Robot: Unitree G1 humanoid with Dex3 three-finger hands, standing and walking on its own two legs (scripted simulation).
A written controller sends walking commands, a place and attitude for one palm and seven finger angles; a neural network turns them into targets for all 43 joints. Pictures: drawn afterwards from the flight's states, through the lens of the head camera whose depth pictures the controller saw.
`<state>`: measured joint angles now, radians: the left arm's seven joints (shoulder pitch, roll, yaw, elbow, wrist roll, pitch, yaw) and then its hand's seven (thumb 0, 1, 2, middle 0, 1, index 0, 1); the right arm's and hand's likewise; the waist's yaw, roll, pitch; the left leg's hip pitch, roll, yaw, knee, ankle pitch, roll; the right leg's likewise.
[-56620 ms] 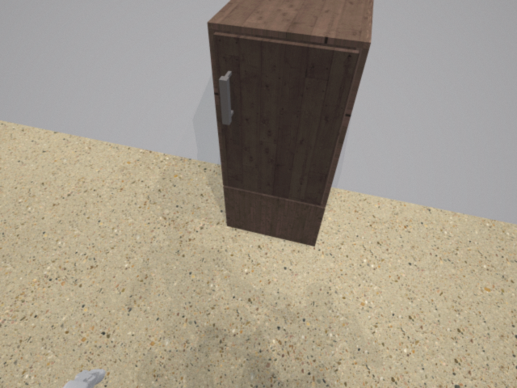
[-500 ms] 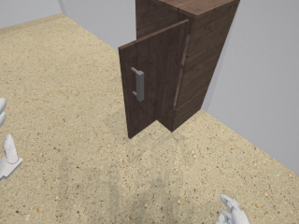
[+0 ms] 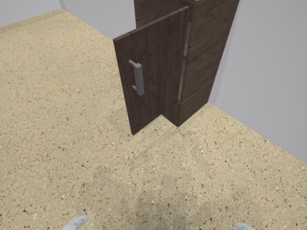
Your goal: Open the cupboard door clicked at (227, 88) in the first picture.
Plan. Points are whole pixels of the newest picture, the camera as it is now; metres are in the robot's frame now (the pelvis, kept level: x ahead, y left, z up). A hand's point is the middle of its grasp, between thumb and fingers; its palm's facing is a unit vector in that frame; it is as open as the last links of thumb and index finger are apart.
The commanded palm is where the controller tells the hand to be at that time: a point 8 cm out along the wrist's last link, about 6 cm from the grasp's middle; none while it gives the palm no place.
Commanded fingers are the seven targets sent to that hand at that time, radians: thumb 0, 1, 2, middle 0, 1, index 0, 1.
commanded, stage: let the arm hang, fingers relaxed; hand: left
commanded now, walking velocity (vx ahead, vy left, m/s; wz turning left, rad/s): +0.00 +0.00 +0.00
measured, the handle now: (135, 78) +0.67 +0.09 -0.03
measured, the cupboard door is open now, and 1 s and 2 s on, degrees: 90 90 90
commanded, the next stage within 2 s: look to check the result in 0.84 s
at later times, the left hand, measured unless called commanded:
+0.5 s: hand out of the picture +0.02 +0.18 -0.16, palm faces +0.03 -0.97 -0.26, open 7.4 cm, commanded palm none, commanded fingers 0.00 0.90 0.90 -0.20 -0.30 -0.20 -0.30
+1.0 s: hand out of the picture +0.03 +0.16 -0.16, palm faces +0.04 -0.98 -0.18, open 7.4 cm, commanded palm none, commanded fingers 0.00 0.90 0.90 -0.20 -0.30 -0.20 -0.30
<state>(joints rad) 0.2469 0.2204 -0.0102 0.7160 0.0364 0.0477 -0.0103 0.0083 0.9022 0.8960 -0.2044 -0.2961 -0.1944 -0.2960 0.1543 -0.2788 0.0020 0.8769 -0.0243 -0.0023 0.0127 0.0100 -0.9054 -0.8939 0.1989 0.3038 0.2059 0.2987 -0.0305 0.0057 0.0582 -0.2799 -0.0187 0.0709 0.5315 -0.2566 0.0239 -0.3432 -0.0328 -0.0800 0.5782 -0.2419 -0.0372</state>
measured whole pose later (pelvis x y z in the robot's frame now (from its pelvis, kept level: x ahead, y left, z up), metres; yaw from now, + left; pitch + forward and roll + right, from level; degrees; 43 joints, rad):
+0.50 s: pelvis +0.01 -0.02 +0.01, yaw +1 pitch -1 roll +0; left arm 0.25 0.18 0.02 1.13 0.01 0.00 0.02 0.00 0.91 0.90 -0.20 -0.30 -0.19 -0.30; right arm 0.32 -0.14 0.01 1.13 -0.02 0.03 -0.02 0.01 -0.91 -0.89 0.20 0.30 0.20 0.30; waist -0.01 0.04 0.04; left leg -0.19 0.02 0.04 0.42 -0.22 0.00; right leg -0.22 0.01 -0.11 0.41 -0.18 -0.06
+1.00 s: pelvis +0.04 -0.01 +0.01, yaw +0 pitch -1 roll +0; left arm 0.27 0.13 0.01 1.16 0.01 -0.01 0.03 0.00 0.91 0.90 -0.20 -0.30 -0.19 -0.30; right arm 0.28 -0.13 0.01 1.14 -0.02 0.00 -0.03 0.00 -0.91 -0.89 0.20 0.30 0.20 0.30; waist 0.00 0.01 0.05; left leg -0.14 0.01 0.05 0.38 -0.23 0.00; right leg -0.18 0.00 -0.10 0.39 -0.20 -0.04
